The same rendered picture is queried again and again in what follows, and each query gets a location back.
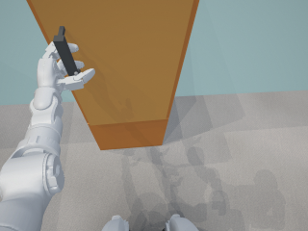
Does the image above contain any robot right shin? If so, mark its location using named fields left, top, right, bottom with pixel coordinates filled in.
left=170, top=214, right=180, bottom=219

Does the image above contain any left robot upper arm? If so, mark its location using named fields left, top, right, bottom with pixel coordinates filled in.
left=0, top=153, right=64, bottom=231

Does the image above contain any left robot hand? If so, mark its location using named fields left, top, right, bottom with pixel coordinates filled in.
left=37, top=41, right=95, bottom=94

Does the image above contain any robot left forearm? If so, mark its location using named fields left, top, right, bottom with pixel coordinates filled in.
left=0, top=87, right=64, bottom=199

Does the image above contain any cupboard door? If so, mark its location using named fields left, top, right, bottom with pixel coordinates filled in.
left=31, top=0, right=193, bottom=126

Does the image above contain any handle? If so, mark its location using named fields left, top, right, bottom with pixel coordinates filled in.
left=53, top=26, right=81, bottom=77

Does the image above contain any robot right thigh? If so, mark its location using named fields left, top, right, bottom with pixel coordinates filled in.
left=165, top=218, right=199, bottom=231

